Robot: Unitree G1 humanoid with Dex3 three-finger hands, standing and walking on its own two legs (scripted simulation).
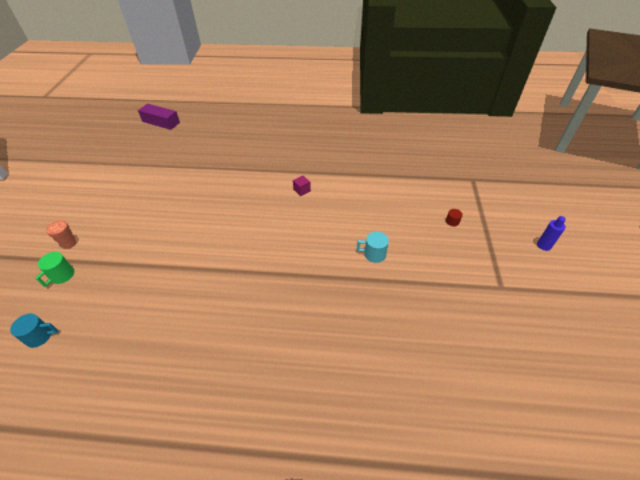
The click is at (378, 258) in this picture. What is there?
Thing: mug
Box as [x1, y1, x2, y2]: [357, 232, 388, 262]
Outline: 372,232 367,236 365,241 358,240 357,250 364,250 367,259 373,262 378,262 385,257 388,239 386,235 381,232
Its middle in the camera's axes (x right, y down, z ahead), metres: +0.22 +0.02 +1.57
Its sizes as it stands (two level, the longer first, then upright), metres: 0.123 0.089 0.093
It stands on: the floor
